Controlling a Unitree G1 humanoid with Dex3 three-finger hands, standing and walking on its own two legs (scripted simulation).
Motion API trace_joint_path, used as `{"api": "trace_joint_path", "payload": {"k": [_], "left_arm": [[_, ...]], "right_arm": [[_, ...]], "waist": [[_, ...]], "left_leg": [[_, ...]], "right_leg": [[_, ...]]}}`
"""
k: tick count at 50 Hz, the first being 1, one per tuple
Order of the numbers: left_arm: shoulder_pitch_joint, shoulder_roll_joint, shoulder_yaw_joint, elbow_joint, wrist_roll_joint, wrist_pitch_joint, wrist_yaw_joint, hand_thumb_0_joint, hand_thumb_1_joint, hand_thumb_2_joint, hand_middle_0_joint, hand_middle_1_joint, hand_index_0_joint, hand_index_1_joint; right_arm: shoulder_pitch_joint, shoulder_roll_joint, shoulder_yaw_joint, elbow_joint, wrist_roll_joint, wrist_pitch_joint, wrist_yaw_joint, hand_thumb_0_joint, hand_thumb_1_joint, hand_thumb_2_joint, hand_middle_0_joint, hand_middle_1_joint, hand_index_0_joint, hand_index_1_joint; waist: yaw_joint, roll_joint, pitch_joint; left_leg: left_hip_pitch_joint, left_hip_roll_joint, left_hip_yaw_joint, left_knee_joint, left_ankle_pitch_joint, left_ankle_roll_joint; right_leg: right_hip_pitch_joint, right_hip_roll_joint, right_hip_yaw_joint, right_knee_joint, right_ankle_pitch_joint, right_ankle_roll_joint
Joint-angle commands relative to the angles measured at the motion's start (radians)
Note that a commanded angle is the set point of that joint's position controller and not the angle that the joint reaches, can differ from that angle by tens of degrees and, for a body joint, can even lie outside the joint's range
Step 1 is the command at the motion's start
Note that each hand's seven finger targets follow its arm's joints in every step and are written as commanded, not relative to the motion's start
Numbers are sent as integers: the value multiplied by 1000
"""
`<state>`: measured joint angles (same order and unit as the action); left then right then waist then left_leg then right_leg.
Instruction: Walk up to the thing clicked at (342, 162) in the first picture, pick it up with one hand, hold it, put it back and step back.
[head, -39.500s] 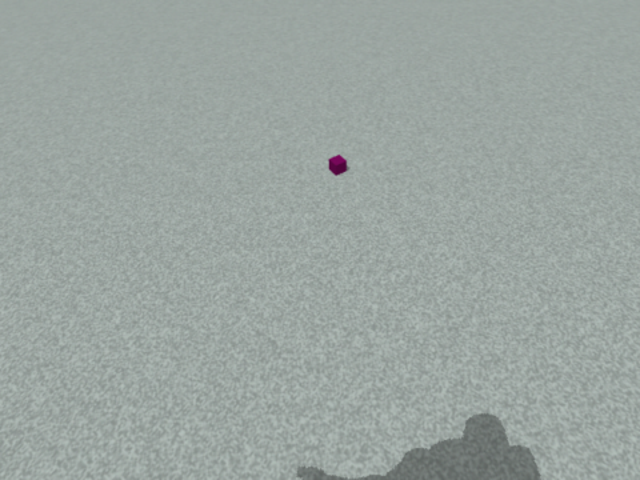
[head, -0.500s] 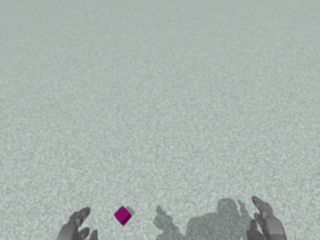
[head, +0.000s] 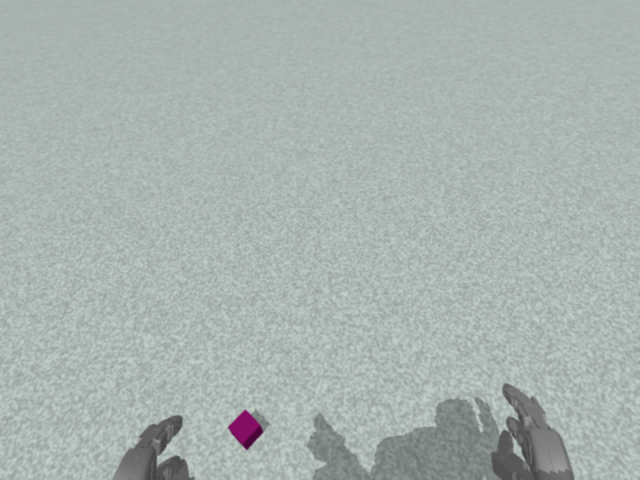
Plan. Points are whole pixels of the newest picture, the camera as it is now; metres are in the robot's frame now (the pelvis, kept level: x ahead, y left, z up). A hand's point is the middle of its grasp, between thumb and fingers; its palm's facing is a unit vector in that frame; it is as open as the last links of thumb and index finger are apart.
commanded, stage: home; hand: left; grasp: from above
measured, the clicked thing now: (245, 429) +0.41 +0.24 -0.68
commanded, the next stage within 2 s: stand in 0.74 s
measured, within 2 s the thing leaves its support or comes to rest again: neither
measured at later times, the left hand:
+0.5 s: hand (188, 479) +0.17 +0.18 -0.04, palm faces +0.04 -0.98 -0.20, open 7.4 cm
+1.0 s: hand out of the picture +0.16 +0.22 -0.09, palm faces +0.01 -0.95 -0.32, open 7.4 cm
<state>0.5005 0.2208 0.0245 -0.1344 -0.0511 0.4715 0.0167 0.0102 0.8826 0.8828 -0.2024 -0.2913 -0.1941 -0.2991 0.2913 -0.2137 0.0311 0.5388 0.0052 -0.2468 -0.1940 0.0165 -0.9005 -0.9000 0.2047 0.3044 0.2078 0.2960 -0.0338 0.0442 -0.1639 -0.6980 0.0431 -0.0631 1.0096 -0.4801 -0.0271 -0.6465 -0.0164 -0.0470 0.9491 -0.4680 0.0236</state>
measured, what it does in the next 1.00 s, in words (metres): stands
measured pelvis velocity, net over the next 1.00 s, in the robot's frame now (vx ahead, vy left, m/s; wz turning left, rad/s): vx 0.00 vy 0.00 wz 0.01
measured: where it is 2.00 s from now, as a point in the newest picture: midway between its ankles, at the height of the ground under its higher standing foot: outside the picture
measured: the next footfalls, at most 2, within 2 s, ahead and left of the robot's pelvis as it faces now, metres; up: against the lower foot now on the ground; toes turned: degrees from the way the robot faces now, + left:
none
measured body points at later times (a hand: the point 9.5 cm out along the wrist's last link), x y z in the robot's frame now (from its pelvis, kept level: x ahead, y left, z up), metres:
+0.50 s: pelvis +0.01 +0.00 +0.00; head +0.02 +0.01 +0.45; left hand +0.16 +0.23 -0.03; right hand +0.16 -0.24 -0.06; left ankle +0.01 +0.13 -0.68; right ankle +0.00 -0.14 -0.68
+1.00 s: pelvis +0.00 +0.00 +0.02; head +0.02 +0.01 +0.47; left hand +0.15 +0.27 -0.06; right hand +0.14 -0.26 -0.09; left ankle +0.01 +0.13 -0.68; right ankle +0.00 -0.14 -0.68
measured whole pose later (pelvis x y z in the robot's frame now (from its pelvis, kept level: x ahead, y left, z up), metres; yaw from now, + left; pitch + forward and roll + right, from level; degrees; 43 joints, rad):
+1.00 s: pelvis +0.00 +0.00 +0.02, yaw +0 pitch +3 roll +0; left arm 0.24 0.28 0.01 0.43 0.05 0.12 0.02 0.01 0.90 0.90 -0.21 -0.30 -0.20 -0.30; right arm 0.18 -0.27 0.00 0.78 -0.08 -0.07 -0.04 0.01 -0.90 -0.90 0.21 0.30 0.21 0.30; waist 0.03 -0.02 0.01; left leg -0.49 0.00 -0.03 0.87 -0.42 -0.01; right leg -0.47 -0.06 -0.02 0.86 -0.43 0.03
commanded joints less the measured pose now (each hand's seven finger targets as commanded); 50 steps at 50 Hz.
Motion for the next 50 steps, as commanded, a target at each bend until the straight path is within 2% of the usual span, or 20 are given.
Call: {"api": "trace_joint_path", "payload": {"k": [1,6,11,15,17,22,24,25,26,31,33,34,39,41,42,43,44,45,47,50], "left_arm": [[-33,110,66,-189,8,-52,10,0,899,899,-200,-299,-200,-299],[-44,124,75,-215,9,-58,13,0,900,899,-200,-299,-200,-299],[-4,86,50,-167,6,-50,12,0,900,899,-200,-299,-200,-299],[-32,126,78,-226,5,-55,13,0,900,899,-200,-299,-200,-299],[-12,103,57,-195,4,-54,9,0,900,899,-200,-298,-200,-299],[2,94,59,-180,0,-53,9,0,900,899,-200,-298,-200,-298],[-27,120,77,-216,3,-57,15,0,900,899,-200,-298,-200,-298],[4,89,48,-155,5,-50,10,0,900,899,-200,-299,-200,-299],[-37,128,77,-239,4,-56,13,0,900,899,-200,-298,-200,-298],[-12,110,58,-205,5,-49,15,0,900,899,-200,-298,-200,-298],[-12,98,51,-197,2,-46,11,0,900,899,-200,-298,-200,-298],[-31,128,78,-236,5,-52,16,0,900,899,-200,-298,-200,-298],[-23,111,62,-206,6,-47,15,0,900,899,-200,-298,-200,-298],[-19,117,64,-217,2,-47,13,0,900,899,-200,-298,-200,-298],[-317,190,66,134,116,-271,51,0,900,900,-200,-299,-200,-299],[-221,213,86,322,125,-342,44,0,900,900,-200,-300,-200,-301],[-212,231,83,368,131,-378,38,0,900,900,-200,-300,-200,-301],[-235,226,74,397,127,-398,28,0,900,900,-200,-300,-200,-301],[-267,230,61,477,120,-429,20,0,900,900,-200,-300,-200,-301],[-289,210,73,589,100,-439,18,0,900,900,-200,-300,-200,-301]], "right_arm": [[-76,-124,-53,-163,4,-58,-9,0,-900,-900,200,300,200,300],[-75,-128,-56,-158,3,-56,-10,0,-900,-900,200,300,200,300],[-77,-121,-51,-162,4,-57,-8,0,-900,-900,200,300,200,300],[-71,-127,-58,-161,3,-54,-7,0,-900,-900,200,300,200,300],[-67,-126,-56,-158,2,-54,-5,0,-900,-900,200,300,200,300],[-64,-124,-55,-160,2,-49,-3,0,-900,-900,200,300,200,300],[-64,-126,-57,-162,3,-47,-4,0,-899,-900,200,300,200,300],[-69,-126,-54,-161,3,-46,-4,0,-900,-900,200,300,200,300],[-68,-125,-57,-165,3,-46,-4,0,-900,-900,200,300,200,300],[-61,-128,-58,-160,3,-44,-3,0,-899,-900,200,300,200,300],[-63,-128,-57,-163,4,-42,-1,0,-899,-900,200,300,200,300],[-65,-129,-60,-162,3,-41,-1,0,-899,-900,200,300,200,300],[-72,-125,-55,-166,4,-39,-1,0,-899,-900,200,300,200,300],[-73,-130,-58,-173,5,-37,0,0,-899,-900,200,300,200,300],[-129,-244,-95,84,-115,67,60,0,-900,-900,200,299,200,299],[-136,-261,-111,101,-117,107,91,0,-900,-900,200,300,200,300],[-137,-258,-111,95,-118,126,110,0,-900,-900,200,300,200,300],[-117,-250,-105,86,-118,140,123,0,-900,-900,200,300,200,300],[-124,-226,-101,128,-70,148,158,0,-900,-900,200,300,200,300],[-146,-231,-110,169,-53,161,177,0,-900,-900,200,300,200,300]], "waist": [[-6,-1,-71],[-5,11,-65],[-4,-4,-49],[2,7,-77],[-7,8,-75],[-7,-4,-90],[1,3,-72],[-8,-7,-47],[0,11,-84],[-8,0,-82],[-10,5,-80],[1,29,-92],[-2,24,-46],[-3,10,-74],[68,-55,156],[71,-129,68],[56,-157,61],[33,-100,83],[55,-34,54],[68,-54,37]], "left_leg": [[93,-42,30,-164,162,38],[96,-39,27,-168,161,35],[84,-38,24,-170,158,34],[90,-39,26,-163,174,33],[101,-37,23,-162,195,33],[103,-37,21,-149,234,34],[91,-39,25,-155,204,34],[83,-39,25,-160,183,35],[101,-38,27,-155,200,34],[109,-38,27,-142,253,35],[109,-36,22,-149,251,33],[111,-35,20,-154,251,30],[86,-36,21,-170,175,32],[93,-37,19,-164,184,34],[109,-5,-28,-253,370,84],[162,-17,10,-232,369,97],[192,-22,14,-228,352,98],[199,-24,2,-259,333,93],[261,-23,-15,-308,301,94],[330,-15,-17,-330,332,87]], "right_leg": [[38,33,-22,-162,146,-20],[31,37,-26,-156,141,-21],[24,38,-29,-155,138,-21],[38,37,-28,-151,152,-21],[38,39,-28,-143,171,-21],[50,37,-27,-140,212,-19],[42,36,-27,-145,184,-20],[26,38,-27,-150,165,-19],[40,36,-24,-149,179,-20],[51,35,-25,-139,232,-19],[49,36,-26,-136,226,-20],[51,37,-28,-132,221,-23],[27,38,-31,-145,155,-23],[37,38,-32,-146,164,-21],[241,-36,24,-179,165,-39],[271,-55,99,-228,161,-76],[254,-74,145,-246,170,-98],[220,-56,130,-248,186,-95],[302,-65,99,-233,224,-72],[299,-66,98,-268,255,-57]]}}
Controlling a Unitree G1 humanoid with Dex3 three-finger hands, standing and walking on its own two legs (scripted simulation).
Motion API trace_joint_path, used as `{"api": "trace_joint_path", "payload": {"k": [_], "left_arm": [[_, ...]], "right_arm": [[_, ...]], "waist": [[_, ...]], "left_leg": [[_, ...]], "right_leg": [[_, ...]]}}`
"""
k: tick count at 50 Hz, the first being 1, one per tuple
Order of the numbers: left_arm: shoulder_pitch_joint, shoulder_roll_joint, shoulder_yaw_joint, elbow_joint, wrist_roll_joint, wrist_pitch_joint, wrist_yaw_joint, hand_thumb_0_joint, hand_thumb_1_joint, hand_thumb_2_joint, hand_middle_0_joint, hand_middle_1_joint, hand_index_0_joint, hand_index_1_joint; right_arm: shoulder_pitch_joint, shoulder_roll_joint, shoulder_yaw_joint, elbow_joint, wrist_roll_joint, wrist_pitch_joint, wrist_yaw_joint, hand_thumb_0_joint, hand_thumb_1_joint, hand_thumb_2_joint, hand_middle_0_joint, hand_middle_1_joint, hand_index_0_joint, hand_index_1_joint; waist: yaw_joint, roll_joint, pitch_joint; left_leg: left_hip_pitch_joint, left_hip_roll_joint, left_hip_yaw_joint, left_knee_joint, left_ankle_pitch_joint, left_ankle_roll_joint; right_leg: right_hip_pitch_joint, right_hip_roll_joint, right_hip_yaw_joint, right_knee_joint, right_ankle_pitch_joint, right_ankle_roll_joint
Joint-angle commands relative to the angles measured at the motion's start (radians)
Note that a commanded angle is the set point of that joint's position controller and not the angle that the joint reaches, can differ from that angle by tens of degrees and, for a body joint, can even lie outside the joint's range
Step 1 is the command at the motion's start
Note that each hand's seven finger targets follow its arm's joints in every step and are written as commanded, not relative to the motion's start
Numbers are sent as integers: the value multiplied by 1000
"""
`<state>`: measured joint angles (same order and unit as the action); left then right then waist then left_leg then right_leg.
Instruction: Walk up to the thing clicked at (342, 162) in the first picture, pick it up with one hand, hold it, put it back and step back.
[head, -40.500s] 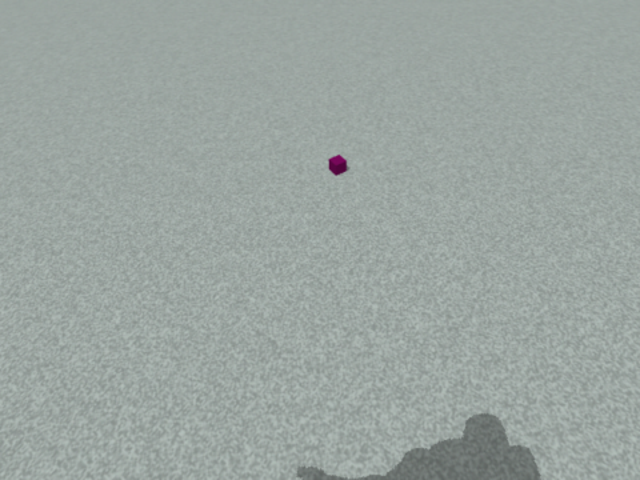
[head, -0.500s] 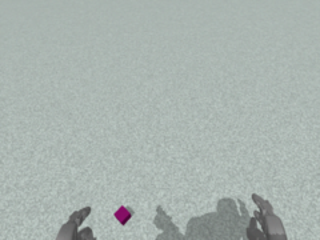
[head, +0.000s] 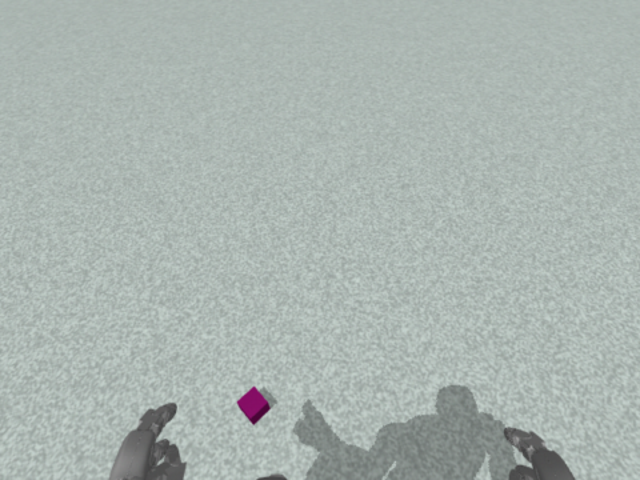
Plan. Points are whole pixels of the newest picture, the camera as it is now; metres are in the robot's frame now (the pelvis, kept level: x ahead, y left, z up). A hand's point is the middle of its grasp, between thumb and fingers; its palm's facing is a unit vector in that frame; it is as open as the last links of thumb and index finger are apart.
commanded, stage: stand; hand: left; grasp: from above
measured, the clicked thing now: (253, 405) +0.42 +0.23 -0.70
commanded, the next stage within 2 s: none
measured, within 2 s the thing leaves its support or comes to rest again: neither
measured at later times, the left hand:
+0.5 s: hand out of the picture +0.04 +0.24 -0.12, palm faces +0.05 -0.95 -0.32, open 7.4 cm
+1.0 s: hand out of the picture +0.03 +0.24 -0.11, palm faces +0.03 -0.94 -0.34, open 7.4 cm
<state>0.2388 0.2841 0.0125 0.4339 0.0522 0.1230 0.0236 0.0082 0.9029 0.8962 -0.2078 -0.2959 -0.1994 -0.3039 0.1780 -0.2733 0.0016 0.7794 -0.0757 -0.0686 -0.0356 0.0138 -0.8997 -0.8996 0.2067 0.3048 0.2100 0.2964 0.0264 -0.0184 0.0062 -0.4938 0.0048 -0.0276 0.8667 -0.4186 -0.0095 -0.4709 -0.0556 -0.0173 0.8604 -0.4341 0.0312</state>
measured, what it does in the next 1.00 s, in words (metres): stands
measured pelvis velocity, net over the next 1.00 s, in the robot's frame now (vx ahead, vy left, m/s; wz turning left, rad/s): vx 0.00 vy -0.01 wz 0.03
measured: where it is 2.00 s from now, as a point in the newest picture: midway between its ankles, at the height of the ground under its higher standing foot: outside the picture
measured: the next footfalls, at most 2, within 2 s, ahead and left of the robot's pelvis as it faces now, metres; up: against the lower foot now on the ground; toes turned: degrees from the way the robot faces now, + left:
none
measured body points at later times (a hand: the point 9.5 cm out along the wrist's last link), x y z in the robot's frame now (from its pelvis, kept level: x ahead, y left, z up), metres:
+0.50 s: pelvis +0.00 +0.00 +0.04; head +0.00 +0.00 +0.49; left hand +0.04 +0.28 -0.10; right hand +0.09 -0.27 -0.10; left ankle +0.02 +0.13 -0.70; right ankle +0.01 -0.14 -0.70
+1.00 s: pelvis +0.00 -0.01 +0.05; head +0.00 -0.02 +0.50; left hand +0.03 +0.29 -0.09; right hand +0.06 -0.30 -0.10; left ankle +0.02 +0.13 -0.70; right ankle +0.01 -0.14 -0.70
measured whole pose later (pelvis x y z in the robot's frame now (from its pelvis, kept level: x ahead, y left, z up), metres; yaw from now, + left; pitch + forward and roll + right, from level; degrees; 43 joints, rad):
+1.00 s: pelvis +0.00 -0.01 +0.05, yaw +2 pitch -4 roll +0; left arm 0.16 0.31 0.02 1.14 0.03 0.00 0.01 0.00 0.91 0.90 -0.21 -0.30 -0.20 -0.30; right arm 0.15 -0.32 -0.02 1.14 -0.03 0.01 -0.01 0.01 -0.91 -0.90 0.20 0.30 0.21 0.30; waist 0.01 0.02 0.07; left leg -0.15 0.02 -0.06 0.39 -0.18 -0.03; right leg -0.11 -0.04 -0.06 0.37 -0.20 0.02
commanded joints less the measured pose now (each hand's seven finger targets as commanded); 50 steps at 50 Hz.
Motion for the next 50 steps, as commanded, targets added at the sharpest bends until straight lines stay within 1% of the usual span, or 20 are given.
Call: {"api": "trace_joint_path", "payload": {"k": [1,2,4,5,8,12,16,22,25,27,32,33,34,37,40,42,44,48,49,50], "left_arm": [[-33,142,80,62,-7,-95,14,0,900,900,-200,-300,-200,-301],[-41,142,79,97,-6,-102,15,0,900,900,-200,-300,-200,-301],[-47,142,80,161,-3,-115,15,0,900,900,-200,-300,-200,-301],[-46,143,79,191,-3,-121,16,0,900,900,-200,-300,-200,-301],[-47,150,77,271,-3,-131,15,0,900,900,-200,-300,-200,-301],[-49,170,75,364,-10,-142,18,0,900,900,-200,-300,-200,-301],[-48,173,66,440,-20,-142,20,0,900,900,-200,-300,-200,-301],[-57,192,60,530,-19,-143,21,0,900,900,-200,-300,-200,-301],[-66,196,55,563,-19,-142,19,0,900,900,-200,-300,-200,-301],[-75,200,54,578,-20,-144,18,0,900,900,-200,-300,-200,-301],[-86,212,54,611,-18,-141,12,0,900,900,-200,-300,-200,-301],[-95,218,57,612,-19,-141,12,0,900,900,-200,-300,-200,-301],[-93,212,53,617,-19,-141,9,0,900,900,-200,-300,-200,-301],[-93,219,54,628,-19,-140,8,0,900,900,-200,-300,-200,-301],[-99,223,52,635,-19,-142,6,0,900,900,-200,-300,-200,-301],[-103,224,50,641,-22,-143,6,0,900,900,-200,-300,-200,-301],[-113,233,53,643,-23,-145,6,0,900,900,-200,-300,-200,-301],[-119,235,50,652,-25,-146,5,0,900,900,-200,-300,-200,-301],[-130,244,53,651,-28,-146,5,0,900,900,-200,-300,-200,-301],[-123,236,50,651,-28,-147,6,0,900,900,-200,-300,-200,-301]], "right_arm": [[-37,-175,-85,-52,28,-13,21,0,-900,-900,200,300,200,300],[-43,-176,-87,-37,27,-6,22,0,-900,-900,200,300,200,300],[-53,-181,-90,-14,23,3,21,0,-900,-900,200,300,200,300],[-52,-186,-91,1,23,6,20,0,-900,-900,200,300,200,300],[-60,-192,-92,39,26,16,18,0,-900,-900,200,300,200,300],[-42,-194,-89,96,34,30,12,0,-900,-900,200,300,200,300],[-36,-207,-83,147,41,35,9,0,-900,-900,200,300,200,300],[-52,-208,-76,203,50,44,6,0,-900,-900,200,300,200,300],[-60,-207,-72,224,53,48,8,0,-900,-900,200,300,200,300],[-65,-210,-71,234,54,49,9,0,-900,-900,200,300,200,300],[-71,-219,-70,256,53,58,16,0,-900,-900,200,300,200,300],[-73,-223,-72,257,52,57,15,0,-900,-900,200,300,200,300],[-74,-226,-71,262,54,59,16,0,-900,-900,200,300,200,300],[-86,-230,-69,265,52,58,16,0,-900,-900,200,300,200,300],[-84,-234,-67,276,54,55,17,0,-900,-900,200,300,200,300],[-80,-237,-65,281,55,55,18,0,-900,-900,200,300,200,300],[-82,-232,-61,283,55,55,19,0,-900,-900,200,300,200,300],[-80,-239,-58,291,56,57,19,0,-900,-900,200,300,200,300],[-69,-233,-55,295,55,57,18,0,-900,-900,200,300,200,300],[-76,-237,-54,293,56,55,19,0,-900,-900,200,300,200,300]], "waist": [[9,27,-128],[10,46,-120],[9,49,-116],[8,54,-104],[4,60,-53],[-11,24,-32],[-15,50,-19],[-12,26,2],[-15,28,29],[-15,25,31],[-14,39,90],[-15,29,65],[-14,42,76],[-10,53,63],[-12,37,52],[-14,47,50],[-15,25,32],[-19,10,40],[-23,15,35],[-18,18,22]], "left_leg": [[138,33,-68,-210,256,71],[141,39,-82,-238,222,75],[161,56,-102,-268,237,81],[170,58,-104,-285,246,77],[170,63,-119,-343,208,72],[228,59,-104,-358,254,63],[259,73,-116,-425,300,58],[304,79,-111,-474,322,46],[309,79,-112,-506,265,40],[308,80,-112,-518,266,39],[258,77,-119,-565,122,32],[267,83,-123,-568,139,36],[259,79,-122,-571,118,33],[249,86,-130,-583,105,33],[278,86,-123,-572,143,30],[268,87,-125,-575,140,31],[287,87,-118,-565,194,32],[313,87,-109,-546,212,33],[303,85,-106,-550,224,32],[322,91,-107,-546,267,32]], "right_leg": [[133,-27,61,-192,203,-58],[142,-26,52,-203,176,-54],[167,-19,35,-215,184,-49],[177,-18,33,-232,188,-48],[195,-19,28,-287,178,-48],[229,-46,51,-363,243,-54],[289,-45,43,-404,286,-43],[333,-60,42,-482,274,-40],[329,-59,41,-513,243,-36],[344,-62,42,-526,245,-34],[330,-48,34,-556,146,-28],[348,-59,43,-557,160,-34],[341,-51,38,-561,145,-29],[359,-55,37,-558,156,-32],[345,-61,46,-569,152,-35],[359,-63,46,-573,167,-33],[362,-70,49,-576,192,-35],[340,-71,54,-591,172,-34],[354,-74,58,-591,191,-36],[360,-78,55,-590,220,-38]]}}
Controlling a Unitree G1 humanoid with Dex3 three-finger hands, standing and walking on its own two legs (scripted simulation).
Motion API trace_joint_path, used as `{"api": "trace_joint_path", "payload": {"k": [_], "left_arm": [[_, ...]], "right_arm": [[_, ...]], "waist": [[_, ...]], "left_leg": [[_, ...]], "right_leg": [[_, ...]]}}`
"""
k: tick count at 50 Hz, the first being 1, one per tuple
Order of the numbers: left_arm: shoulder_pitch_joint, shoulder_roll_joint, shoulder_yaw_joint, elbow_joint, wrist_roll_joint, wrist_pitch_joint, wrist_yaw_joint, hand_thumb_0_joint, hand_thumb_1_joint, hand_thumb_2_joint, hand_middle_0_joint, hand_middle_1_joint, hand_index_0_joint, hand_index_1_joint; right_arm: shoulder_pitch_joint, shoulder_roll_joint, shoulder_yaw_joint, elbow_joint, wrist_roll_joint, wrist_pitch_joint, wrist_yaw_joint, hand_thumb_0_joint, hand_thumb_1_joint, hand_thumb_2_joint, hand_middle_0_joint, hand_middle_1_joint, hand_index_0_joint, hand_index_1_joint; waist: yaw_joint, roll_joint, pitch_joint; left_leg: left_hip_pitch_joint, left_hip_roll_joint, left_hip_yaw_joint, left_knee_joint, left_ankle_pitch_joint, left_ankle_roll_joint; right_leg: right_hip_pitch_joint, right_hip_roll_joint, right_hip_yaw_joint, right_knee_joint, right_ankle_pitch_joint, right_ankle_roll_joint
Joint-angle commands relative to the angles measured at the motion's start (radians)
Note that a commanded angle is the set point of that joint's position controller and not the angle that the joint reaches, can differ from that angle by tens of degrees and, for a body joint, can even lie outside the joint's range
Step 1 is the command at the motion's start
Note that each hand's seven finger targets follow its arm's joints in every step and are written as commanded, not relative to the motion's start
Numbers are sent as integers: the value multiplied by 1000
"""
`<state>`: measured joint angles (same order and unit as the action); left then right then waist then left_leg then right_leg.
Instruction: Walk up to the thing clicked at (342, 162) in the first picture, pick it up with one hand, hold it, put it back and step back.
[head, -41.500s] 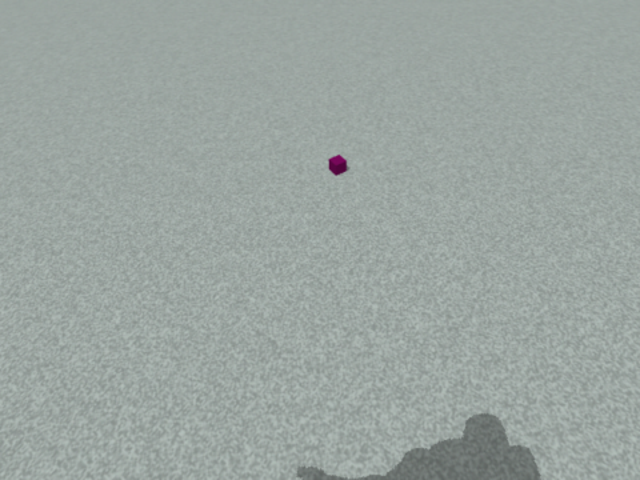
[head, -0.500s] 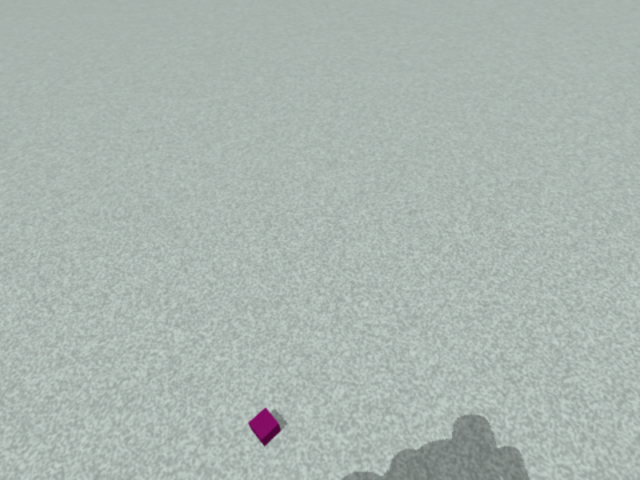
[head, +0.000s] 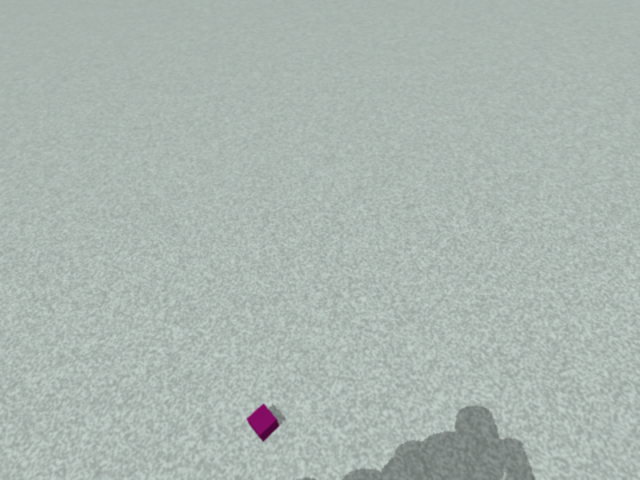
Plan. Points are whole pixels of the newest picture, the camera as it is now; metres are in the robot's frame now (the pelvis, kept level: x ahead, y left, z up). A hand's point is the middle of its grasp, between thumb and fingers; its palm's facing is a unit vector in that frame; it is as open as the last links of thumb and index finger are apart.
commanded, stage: stand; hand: left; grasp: from above
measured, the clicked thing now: (263, 422) +0.43 +0.23 -0.75
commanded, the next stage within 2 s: step back in 1.36 s
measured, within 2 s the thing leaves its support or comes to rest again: neither
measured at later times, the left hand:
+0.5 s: hand out of the picture +0.09 +0.24 -0.16, palm faces +0.01 -0.94 -0.33, open 7.4 cm
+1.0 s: hand out of the picture +0.08 +0.25 -0.16, palm faces +0.01 -0.94 -0.33, open 7.4 cm
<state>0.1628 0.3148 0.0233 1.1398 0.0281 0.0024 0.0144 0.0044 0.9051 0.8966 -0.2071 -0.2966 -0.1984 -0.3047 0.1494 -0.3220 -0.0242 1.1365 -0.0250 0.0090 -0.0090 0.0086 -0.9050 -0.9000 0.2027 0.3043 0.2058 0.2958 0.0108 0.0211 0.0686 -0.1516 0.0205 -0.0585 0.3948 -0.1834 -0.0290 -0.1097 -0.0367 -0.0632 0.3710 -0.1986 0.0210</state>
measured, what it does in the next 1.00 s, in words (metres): stands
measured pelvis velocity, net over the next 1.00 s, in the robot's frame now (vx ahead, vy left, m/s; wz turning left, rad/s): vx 0.02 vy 0.00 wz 0.00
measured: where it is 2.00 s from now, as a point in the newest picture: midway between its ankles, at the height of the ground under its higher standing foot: outside the picture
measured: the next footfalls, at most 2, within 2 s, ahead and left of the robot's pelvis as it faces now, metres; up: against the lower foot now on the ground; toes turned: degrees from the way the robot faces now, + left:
none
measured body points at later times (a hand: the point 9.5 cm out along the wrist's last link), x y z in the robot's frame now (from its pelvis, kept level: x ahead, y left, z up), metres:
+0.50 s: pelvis +0.02 +0.00 +0.00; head +0.03 +0.00 +0.45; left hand +0.09 +0.29 -0.13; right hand +0.09 -0.29 -0.14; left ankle +0.02 +0.14 -0.74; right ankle +0.01 -0.13 -0.74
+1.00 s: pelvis +0.02 +0.00 +0.00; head +0.03 +0.00 +0.45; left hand +0.08 +0.29 -0.13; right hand +0.09 -0.30 -0.13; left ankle +0.02 +0.14 -0.74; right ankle +0.01 -0.13 -0.74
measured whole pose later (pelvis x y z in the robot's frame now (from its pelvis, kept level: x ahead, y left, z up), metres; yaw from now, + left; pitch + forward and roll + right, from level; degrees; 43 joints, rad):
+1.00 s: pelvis +0.02 +0.00 +0.00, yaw +0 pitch -3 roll +0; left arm 0.11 0.32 0.02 1.15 0.02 0.00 0.00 0.00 0.91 0.90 -0.21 -0.30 -0.20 -0.30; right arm 0.11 -0.33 0.00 1.15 -0.02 0.00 -0.01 0.01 -0.90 -0.90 0.20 0.30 0.21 0.30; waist 0.01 0.01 0.06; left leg -0.12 0.02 -0.06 0.34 -0.18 -0.03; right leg -0.08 -0.04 -0.06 0.32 -0.20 0.02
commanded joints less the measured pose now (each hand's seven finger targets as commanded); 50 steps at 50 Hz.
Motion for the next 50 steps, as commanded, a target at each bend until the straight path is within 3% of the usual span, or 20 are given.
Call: {"api": "trace_joint_path", "payload": {"k": [1,5,13,22,29,39,46,50], "left_arm": [[-48,205,40,-52,-7,-28,15,0,900,900,-200,-300,-200,-301],[-57,212,44,-45,-12,-29,14,0,900,900,-200,-300,-200,-301],[-68,208,45,-39,-9,-25,12,0,900,900,-200,-300,-200,-301],[-82,204,46,-42,-13,-25,9,0,900,900,-200,-300,-200,-301],[-97,212,45,-43,-9,-21,7,0,900,900,-200,-300,-200,-301],[-91,212,40,-48,-11,-27,5,0,900,900,-200,-300,-200,-301],[-92,218,39,-47,-12,-28,4,0,900,900,-200,-300,-200,-300],[-77,220,39,-45,-11,-30,3,0,900,900,-200,-300,-200,-300]], "right_arm": [[-45,-188,-27,-61,6,-24,-9,0,-900,-900,200,300,200,300],[-35,-187,-20,-53,5,-26,-12,0,-900,-900,200,300,200,300],[-54,-200,-17,-52,7,-27,-15,0,-900,-900,200,300,200,300],[-76,-207,-17,-54,10,-36,-18,0,-900,-900,200,300,200,300],[-82,-208,-16,-51,9,-31,-15,0,-900,-900,200,300,200,300],[-89,-219,-18,-53,12,-35,-12,0,-900,-900,200,300,200,300],[-83,-213,-16,-50,12,-29,-10,0,-900,-900,200,300,200,300],[-84,-218,-18,-52,10,-31,-8,0,-900,-900,200,300,200,300]], "waist": [[-4,-20,-47],[-3,-18,-64],[0,-14,-55],[4,-4,-106],[0,-12,-63],[-2,-11,-95],[-6,-17,-73],[-3,-12,-72]], "left_leg": [[-14,76,-74,-72,49,53],[-8,78,-65,-73,125,50],[7,88,-67,-85,147,46],[46,98,-62,-74,287,47],[11,94,-67,-105,158,43],[34,97,-62,-87,212,48],[3,91,-64,-103,146,47],[16,92,-64,-97,159,49]], "right_leg": [[5,-97,103,-96,11,-26],[46,-99,98,-83,111,-25],[36,-93,84,-93,94,-23],[71,-98,73,-69,213,-26],[47,-93,71,-93,83,-23],[61,-103,79,-94,151,-27],[57,-102,78,-104,95,-28],[46,-101,76,-106,103,-29]]}}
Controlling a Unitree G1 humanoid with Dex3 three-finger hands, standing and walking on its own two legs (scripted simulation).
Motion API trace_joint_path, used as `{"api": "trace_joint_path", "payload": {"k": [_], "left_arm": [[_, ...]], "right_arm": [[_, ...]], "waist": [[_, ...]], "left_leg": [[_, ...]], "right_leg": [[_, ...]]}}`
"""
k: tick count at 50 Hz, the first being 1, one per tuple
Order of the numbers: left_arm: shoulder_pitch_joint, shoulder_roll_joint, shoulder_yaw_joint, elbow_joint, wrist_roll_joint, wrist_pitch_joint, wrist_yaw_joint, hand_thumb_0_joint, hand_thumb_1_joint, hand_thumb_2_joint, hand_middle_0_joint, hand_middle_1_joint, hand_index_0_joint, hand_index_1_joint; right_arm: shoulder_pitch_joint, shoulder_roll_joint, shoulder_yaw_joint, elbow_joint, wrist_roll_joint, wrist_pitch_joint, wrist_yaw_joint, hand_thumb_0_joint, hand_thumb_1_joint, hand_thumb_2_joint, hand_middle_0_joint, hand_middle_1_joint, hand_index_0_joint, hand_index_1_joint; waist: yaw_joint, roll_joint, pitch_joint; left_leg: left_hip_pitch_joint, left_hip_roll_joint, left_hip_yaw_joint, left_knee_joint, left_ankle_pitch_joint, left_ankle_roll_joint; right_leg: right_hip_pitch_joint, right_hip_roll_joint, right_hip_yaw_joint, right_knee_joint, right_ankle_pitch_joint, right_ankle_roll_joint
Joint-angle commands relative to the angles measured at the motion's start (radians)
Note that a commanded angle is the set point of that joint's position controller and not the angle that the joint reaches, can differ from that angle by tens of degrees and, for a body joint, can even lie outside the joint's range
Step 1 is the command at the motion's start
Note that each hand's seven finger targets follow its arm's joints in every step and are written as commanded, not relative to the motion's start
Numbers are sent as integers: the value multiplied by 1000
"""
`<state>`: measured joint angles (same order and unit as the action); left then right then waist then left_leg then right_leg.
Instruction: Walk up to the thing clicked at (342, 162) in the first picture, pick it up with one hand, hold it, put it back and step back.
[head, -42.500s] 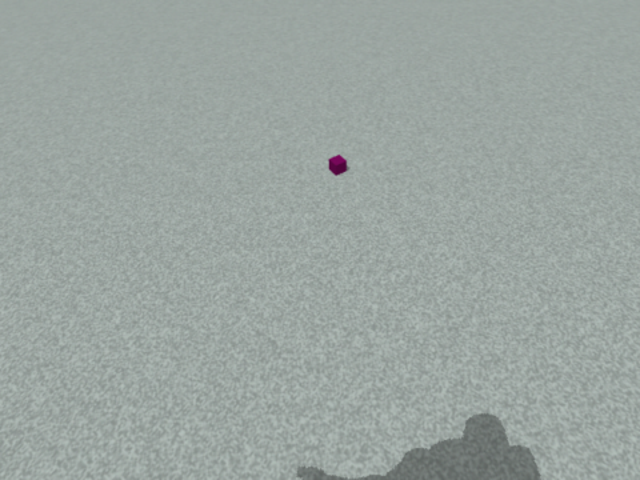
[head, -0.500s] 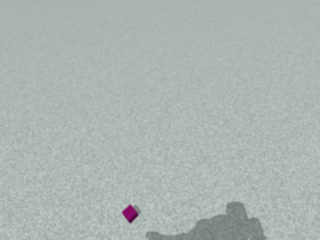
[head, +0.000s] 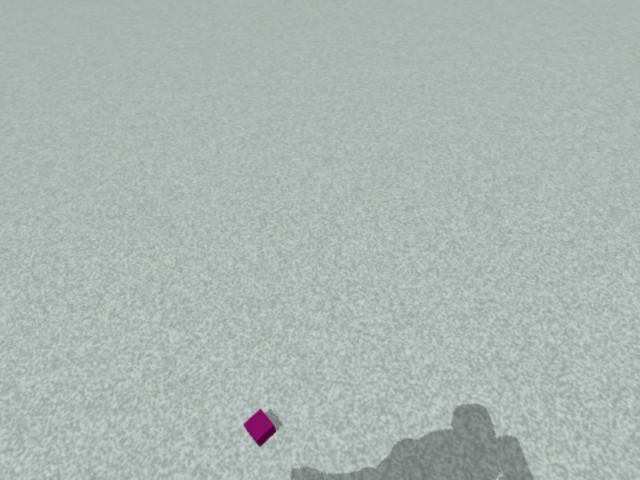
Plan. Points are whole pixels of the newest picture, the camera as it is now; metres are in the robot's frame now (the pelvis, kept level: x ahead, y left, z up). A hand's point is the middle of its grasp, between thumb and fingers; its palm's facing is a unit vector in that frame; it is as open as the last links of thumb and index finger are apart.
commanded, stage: stand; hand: left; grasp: from above
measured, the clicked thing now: (260, 427) +0.41 +0.23 -0.75
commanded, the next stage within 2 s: step back in 0.36 s
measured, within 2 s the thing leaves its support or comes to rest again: neither
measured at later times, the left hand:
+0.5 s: hand out of the picture +0.06 +0.27 -0.16, palm faces +0.03 -0.93 -0.36, open 7.4 cm
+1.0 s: hand out of the picture +0.02 +0.30 -0.18, palm faces -0.09 -0.92 -0.38, open 7.4 cm
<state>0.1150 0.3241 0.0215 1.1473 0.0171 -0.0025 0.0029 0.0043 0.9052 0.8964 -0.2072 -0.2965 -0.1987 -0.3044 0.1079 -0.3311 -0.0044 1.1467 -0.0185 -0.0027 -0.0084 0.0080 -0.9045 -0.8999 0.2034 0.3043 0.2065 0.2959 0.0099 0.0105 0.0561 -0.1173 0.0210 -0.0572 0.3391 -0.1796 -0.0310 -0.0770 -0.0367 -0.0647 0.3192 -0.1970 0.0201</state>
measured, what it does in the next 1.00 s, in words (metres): walks backwards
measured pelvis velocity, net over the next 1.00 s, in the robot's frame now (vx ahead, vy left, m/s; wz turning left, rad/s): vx -0.10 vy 0.04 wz -0.06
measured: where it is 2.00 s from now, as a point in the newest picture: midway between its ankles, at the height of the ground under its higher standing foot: outside the picture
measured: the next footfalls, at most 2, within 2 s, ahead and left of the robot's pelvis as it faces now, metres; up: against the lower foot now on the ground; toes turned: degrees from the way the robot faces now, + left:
right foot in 1.04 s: -0.10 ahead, -0.09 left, +0.00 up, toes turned +0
left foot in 1.40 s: -0.17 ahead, +0.17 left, +0.00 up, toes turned -4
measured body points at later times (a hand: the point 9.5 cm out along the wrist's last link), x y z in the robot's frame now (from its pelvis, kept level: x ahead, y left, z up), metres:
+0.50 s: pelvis -0.02 +0.00 -0.01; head +0.02 +0.00 +0.44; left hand +0.06 +0.31 -0.14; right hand +0.07 -0.30 -0.14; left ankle +0.01 +0.14 -0.74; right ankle -0.01 -0.13 -0.75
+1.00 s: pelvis -0.10 +0.04 -0.02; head -0.02 +0.05 +0.42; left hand +0.03 +0.34 -0.16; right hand -0.02 -0.27 -0.14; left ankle -0.05 +0.14 -0.75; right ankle -0.14 -0.09 -0.72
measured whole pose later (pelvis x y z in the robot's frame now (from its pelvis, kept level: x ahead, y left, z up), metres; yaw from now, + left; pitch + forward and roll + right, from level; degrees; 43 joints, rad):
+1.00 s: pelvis -0.10 +0.04 -0.02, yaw -4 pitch -1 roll +0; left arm 0.11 0.38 0.07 0.89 0.01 0.05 0.02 0.00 0.91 0.90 -0.21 -0.30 -0.20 -0.30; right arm 0.12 -0.34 -0.04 0.86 -0.03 0.03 -0.02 0.01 -0.90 -0.90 0.21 0.30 0.21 0.30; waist -0.02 -0.02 0.21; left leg -0.35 0.00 0.04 0.65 -0.27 0.04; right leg -0.32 0.04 0.09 0.85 -0.48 0.01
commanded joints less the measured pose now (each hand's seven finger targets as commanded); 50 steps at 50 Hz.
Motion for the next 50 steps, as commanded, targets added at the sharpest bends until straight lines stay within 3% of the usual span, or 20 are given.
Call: {"api": "trace_joint_path", "payload": {"k": [1,17,18,22,23,25,26,27,29,30,31,32,33,34,35,39,40,46,48,50], "left_arm": [[-36,215,42,-55,-2,-25,15,0,900,900,-200,-300,-200,-300],[-28,217,40,-59,-4,-24,10,0,900,900,-200,-300,-200,-300],[-30,291,87,-83,-26,-17,15,0,900,900,-200,-300,-200,-300],[-11,283,102,-138,-28,-6,23,0,900,900,-200,-300,-200,-300],[-27,288,105,-157,-26,-3,21,0,900,900,-200,-300,-200,-300],[-92,309,112,-212,-9,2,24,0,900,900,-200,-300,-200,-300],[-111,317,114,-239,2,3,24,0,900,900,-200,-300,-200,-300],[-139,324,117,-257,7,5,26,0,900,900,-200,-300,-200,-300],[-200,313,110,-284,8,10,27,0,900,900,-200,-300,-200,-300],[-190,294,104,-289,5,16,26,0,900,900,-200,-300,-200,-300],[-170,269,97,-295,-3,24,24,0,900,900,-200,-300,-200,-300],[-140,220,88,-307,-17,32,26,0,900,900,-200,-300,-200,-300],[-109,202,89,-305,-18,42,33,0,900,900,-200,-300,-200,-300],[-54,209,88,-295,-12,53,39,0,900,900,-200,-300,-200,-300],[-41,198,83,-299,-13,52,42,0,900,900,-200,-300,-200,-300],[14,240,93,-284,-22,51,48,0,900,900,-200,-300,-200,-300],[16,246,97,-291,-17,49,44,0,900,900,-200,-300,-200,-300],[-29,235,102,-343,-8,25,33,0,900,900,-200,-300,-200,-300],[18,225,104,-336,-6,19,29,0,900,900,-200,-300,-200,-300],[78,213,107,-312,-1,11,25,0,900,900,-200,-300,-200,-300]], "right_arm": [[-37,-206,-37,-62,5,-20,-9,0,-900,-900,200,300,200,300],[-26,-211,-28,-64,7,-23,-7,0,-900,-900,200,300,200,300],[-65,-268,-52,-95,11,-2,1,0,-900,-900,200,300,200,300],[-13,-232,-59,-139,26,15,4,0,-900,-900,200,300,200,300],[-12,-235,-66,-150,26,22,7,0,-900,-900,200,300,200,300],[33,-226,-74,-165,22,40,11,0,-900,-900,200,300,200,300],[58,-233,-80,-179,17,48,15,0,-900,-900,200,300,200,300],[88,-241,-87,-186,16,53,19,0,-900,-900,200,300,200,300],[126,-236,-94,-192,20,51,27,0,-900,-900,200,300,200,300],[125,-232,-95,-193,19,44,26,0,-900,-900,200,300,200,300],[105,-253,-100,-206,10,37,22,0,-900,-900,200,300,200,300],[74,-315,-115,-228,-6,30,14,0,-900,-900,200,300,200,300],[89,-351,-122,-232,-12,21,9,0,-900,-900,200,300,200,300],[90,-338,-121,-235,-20,16,3,0,-900,-900,200,300,200,300],[79,-355,-121,-254,-14,12,-1,0,-900,-900,200,300,200,300],[-28,-289,-109,-313,-17,11,-24,0,-900,-900,200,300,200,300],[-13,-266,-105,-323,-16,11,-25,0,-900,-900,200,300,200,300],[83,-279,-114,-334,-5,15,-29,0,-900,-900,200,300,200,300],[53,-284,-111,-347,-5,21,-25,0,-900,-900,200,300,200,300],[21,-291,-110,-357,5,29,-21,0,-900,-900,200,300,200,300]], "waist": [[-5,-10,-66],[-4,0,-63],[-5,-3,50],[-17,-51,-71],[-19,-70,-94],[-32,-177,-113],[-38,-201,-117],[-53,-205,-105],[-87,-210,-91],[-74,-173,-88],[-62,-57,-62],[-53,136,-40],[-43,191,-56],[-21,91,-71],[-32,142,-97],[14,157,-127],[8,131,-130],[-62,113,-114],[-50,131,-130],[-20,124,-148]], "left_leg": [[-16,94,-67,-43,160,50],[-18,97,-69,-51,172,46],[-108,70,-70,60,322,75],[-92,31,-22,223,325,84],[-102,-4,-4,293,248,79],[-118,-66,31,480,-159,71],[-130,-57,6,541,-292,78],[-108,-35,-26,567,-324,89],[-93,-15,-26,465,-234,100],[-100,-12,0,352,-76,98],[-151,47,-60,202,193,109],[-139,161,-258,69,417,144],[-39,246,-407,31,534,198],[-39,259,-347,73,605,213],[-13,279,-369,87,691,213],[21,219,-223,142,539,256],[44,197,-199,151,533,249],[123,242,-209,195,547,300],[88,210,-174,213,450,267],[20,174,-135,266,359,225]], "right_leg": [[19,-106,84,-53,108,-31],[19,-102,80,-43,113,-31],[-48,-95,91,41,272,-41],[-31,-144,121,81,358,-122],[-43,-181,154,67,354,-151],[-111,-310,245,44,352,-244],[-140,-344,269,59,352,-270],[-216,-360,270,74,327,-271],[-244,-298,189,153,290,-212],[-219,-236,139,226,252,-173],[-202,-134,80,349,162,-116],[-285,36,56,518,-20,-62],[-394,136,141,630,-405,-62],[-389,117,216,738,-459,-62],[-411,135,234,787,-467,-63],[-436,119,263,892,-320,-46],[-433,122,250,894,-309,-36],[-399,77,181,605,-328,2],[-319,59,130,441,-285,-9],[-194,63,89,212,-128,-29]]}}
